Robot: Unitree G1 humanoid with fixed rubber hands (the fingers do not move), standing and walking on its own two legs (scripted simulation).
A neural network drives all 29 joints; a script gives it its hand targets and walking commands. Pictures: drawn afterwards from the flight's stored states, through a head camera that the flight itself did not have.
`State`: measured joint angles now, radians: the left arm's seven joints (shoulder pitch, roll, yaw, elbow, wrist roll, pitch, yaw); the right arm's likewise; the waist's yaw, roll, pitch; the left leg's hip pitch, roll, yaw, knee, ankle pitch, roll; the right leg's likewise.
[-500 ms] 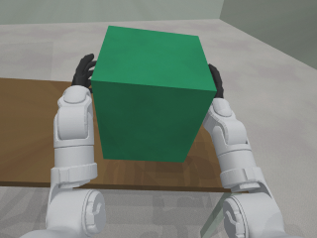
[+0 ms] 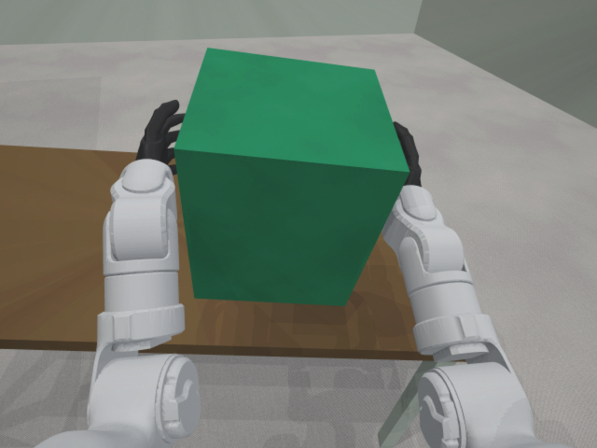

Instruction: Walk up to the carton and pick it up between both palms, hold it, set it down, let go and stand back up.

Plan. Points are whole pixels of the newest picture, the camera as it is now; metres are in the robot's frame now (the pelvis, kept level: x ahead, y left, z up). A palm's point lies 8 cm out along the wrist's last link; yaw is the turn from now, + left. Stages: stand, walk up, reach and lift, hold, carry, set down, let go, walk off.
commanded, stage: hold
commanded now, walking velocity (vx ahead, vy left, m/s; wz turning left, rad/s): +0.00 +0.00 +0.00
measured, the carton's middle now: (281, 187) +0.39 +0.00 +0.19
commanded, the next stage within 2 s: set down in 1.62 s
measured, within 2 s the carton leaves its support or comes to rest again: neither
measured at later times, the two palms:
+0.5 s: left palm (146, 182) +0.35 +0.16 +0.22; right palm (394, 188) +0.36 -0.14 +0.21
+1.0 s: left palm (150, 176) +0.36 +0.16 +0.23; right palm (397, 186) +0.36 -0.14 +0.21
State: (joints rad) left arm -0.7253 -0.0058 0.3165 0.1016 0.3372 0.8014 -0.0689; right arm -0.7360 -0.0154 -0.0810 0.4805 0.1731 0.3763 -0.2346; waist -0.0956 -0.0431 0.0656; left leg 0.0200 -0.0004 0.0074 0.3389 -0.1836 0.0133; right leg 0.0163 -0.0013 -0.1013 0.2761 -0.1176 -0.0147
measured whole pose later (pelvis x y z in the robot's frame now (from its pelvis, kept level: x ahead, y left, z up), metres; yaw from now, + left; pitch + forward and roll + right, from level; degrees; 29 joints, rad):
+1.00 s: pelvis +0.00 -0.01 +0.00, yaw +0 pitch -11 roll -1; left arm -0.70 -0.01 0.33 0.07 0.35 0.83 -0.08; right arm -0.75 -0.02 -0.05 0.50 0.19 0.39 -0.24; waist -0.08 -0.05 0.08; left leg 0.03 0.01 0.00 0.34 -0.18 0.00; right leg 0.03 0.01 -0.11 0.27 -0.12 -0.03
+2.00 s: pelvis +0.01 +0.00 +0.00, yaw +1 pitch -11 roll -1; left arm -0.70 -0.05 0.34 0.16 0.38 0.60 -0.09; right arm -0.69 0.04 -0.16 0.57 0.02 0.15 -0.17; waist -0.06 -0.05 0.09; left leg 0.05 0.00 -0.01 0.32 -0.18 0.01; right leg 0.05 0.00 -0.12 0.27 -0.13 -0.02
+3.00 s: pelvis +0.02 -0.01 +0.00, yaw +0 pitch -3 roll -1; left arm -0.69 -0.08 0.33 0.57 0.32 0.27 0.04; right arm -0.71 0.01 -0.34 0.89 -0.13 -0.13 -0.09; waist 0.02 -0.04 0.04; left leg -0.07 0.01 0.01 0.30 -0.17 0.00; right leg -0.07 0.01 -0.10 0.24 -0.11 -0.03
